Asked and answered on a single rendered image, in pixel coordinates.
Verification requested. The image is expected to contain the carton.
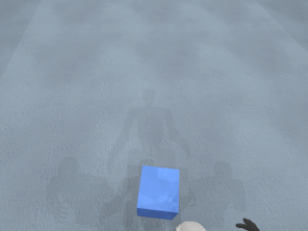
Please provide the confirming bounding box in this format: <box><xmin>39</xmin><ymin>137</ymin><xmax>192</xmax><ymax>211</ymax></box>
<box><xmin>137</xmin><ymin>166</ymin><xmax>180</xmax><ymax>220</ymax></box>

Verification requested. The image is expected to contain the robot right hand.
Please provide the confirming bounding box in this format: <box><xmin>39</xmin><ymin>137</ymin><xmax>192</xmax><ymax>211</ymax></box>
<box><xmin>236</xmin><ymin>218</ymin><xmax>260</xmax><ymax>231</ymax></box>

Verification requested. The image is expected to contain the robot right thigh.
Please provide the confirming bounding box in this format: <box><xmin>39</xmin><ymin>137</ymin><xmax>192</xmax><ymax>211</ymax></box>
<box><xmin>176</xmin><ymin>221</ymin><xmax>206</xmax><ymax>231</ymax></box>

